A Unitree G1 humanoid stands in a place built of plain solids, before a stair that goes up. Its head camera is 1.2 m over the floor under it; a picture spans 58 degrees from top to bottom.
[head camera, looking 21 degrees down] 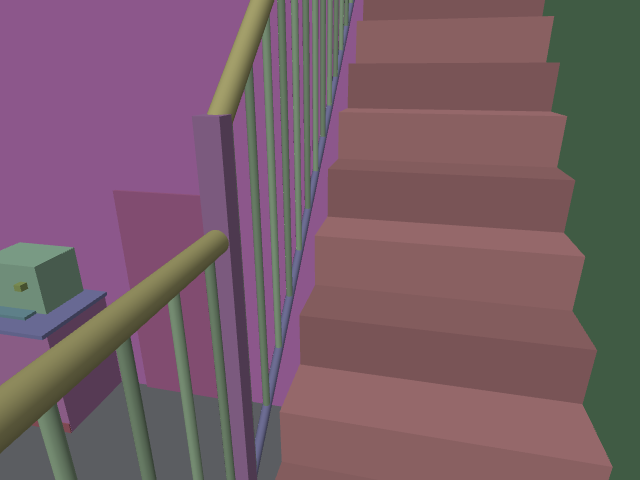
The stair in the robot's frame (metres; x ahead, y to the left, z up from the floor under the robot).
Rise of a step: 0.18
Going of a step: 0.21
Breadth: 0.80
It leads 13 degrees to the right of straight ahead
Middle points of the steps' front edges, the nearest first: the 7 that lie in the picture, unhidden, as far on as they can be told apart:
0.83 -0.28 0.36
1.03 -0.33 0.53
1.23 -0.37 0.71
1.43 -0.42 0.89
1.63 -0.46 1.06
1.84 -0.51 1.24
2.04 -0.55 1.42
